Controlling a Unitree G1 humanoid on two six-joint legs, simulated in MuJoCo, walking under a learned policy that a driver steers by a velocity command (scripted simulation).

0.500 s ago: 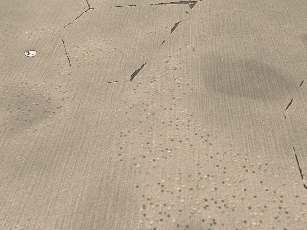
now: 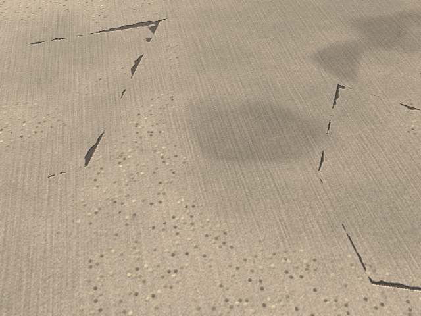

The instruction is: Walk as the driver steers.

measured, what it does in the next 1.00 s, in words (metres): walks ahead: right foot, then left foot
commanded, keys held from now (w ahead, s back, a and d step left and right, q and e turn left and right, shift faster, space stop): e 0.54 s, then q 0.46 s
